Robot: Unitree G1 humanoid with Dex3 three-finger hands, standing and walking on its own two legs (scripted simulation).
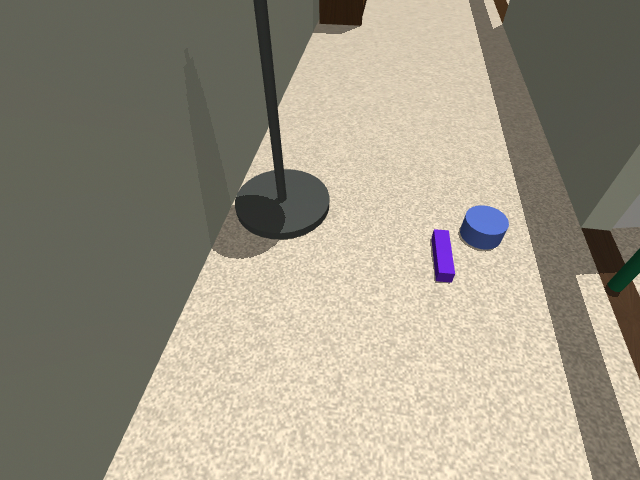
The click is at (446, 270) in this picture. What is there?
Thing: lying carton
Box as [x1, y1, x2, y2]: [431, 229, 454, 282]
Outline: 434,229 431,239 436,280 451,282 454,275 454,269 448,230
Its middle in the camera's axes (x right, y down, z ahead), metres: +0.51 +0.07 +1.58
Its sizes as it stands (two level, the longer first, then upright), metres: 0.229 0.061 0.056
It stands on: the floor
